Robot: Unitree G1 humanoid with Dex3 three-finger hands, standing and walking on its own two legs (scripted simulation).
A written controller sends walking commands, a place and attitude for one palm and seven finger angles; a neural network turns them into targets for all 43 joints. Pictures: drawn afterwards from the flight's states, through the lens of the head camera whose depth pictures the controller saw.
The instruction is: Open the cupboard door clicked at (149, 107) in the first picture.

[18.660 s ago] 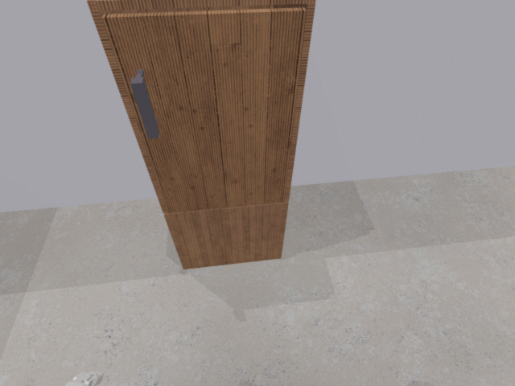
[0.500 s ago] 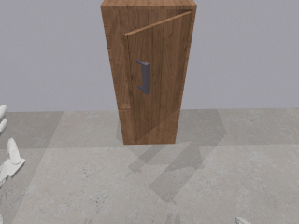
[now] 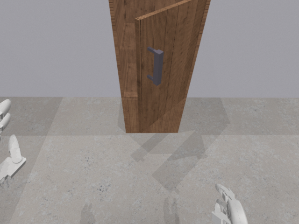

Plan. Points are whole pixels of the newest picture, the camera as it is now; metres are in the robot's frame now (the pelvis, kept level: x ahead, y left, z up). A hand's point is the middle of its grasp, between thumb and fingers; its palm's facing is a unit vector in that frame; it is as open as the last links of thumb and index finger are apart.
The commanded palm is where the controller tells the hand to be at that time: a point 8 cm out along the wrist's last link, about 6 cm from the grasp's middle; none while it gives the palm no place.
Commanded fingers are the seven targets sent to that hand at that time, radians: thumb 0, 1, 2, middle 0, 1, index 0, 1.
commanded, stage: stop stepping back and stand still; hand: left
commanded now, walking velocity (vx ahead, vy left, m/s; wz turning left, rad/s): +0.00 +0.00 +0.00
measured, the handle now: (153, 66) +0.63 +0.04 +0.08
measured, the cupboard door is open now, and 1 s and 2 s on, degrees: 44 44 44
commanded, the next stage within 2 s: let the arm hang, fingers relaxed in 0.56 s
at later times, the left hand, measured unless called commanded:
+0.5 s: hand (3, 175) +0.17 +0.28 +0.15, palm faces +0.42 -0.78 -0.46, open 7.4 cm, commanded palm +0.11 +0.32 +0.18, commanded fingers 0.00 0.90 0.90 -0.20 -0.30 -0.20 -0.30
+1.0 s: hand out of the picture -0.02 +0.18 -0.18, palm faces +0.02 -0.98 -0.17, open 7.2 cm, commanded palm none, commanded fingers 0.00 0.90 0.90 -0.20 -0.30 -0.20 -0.30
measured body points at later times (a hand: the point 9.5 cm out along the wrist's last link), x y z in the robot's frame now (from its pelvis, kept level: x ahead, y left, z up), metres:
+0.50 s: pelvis -0.03 +0.02 +0.01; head -0.01 +0.02 +0.45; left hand +0.14 +0.32 +0.18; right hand +0.14 -0.22 -0.08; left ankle +0.02 +0.12 -0.74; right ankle -0.03 -0.11 -0.74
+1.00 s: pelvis -0.03 +0.00 +0.00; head -0.01 +0.01 +0.45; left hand -0.02 +0.23 -0.16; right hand +0.02 -0.25 -0.15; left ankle +0.02 +0.12 -0.74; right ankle -0.03 -0.11 -0.74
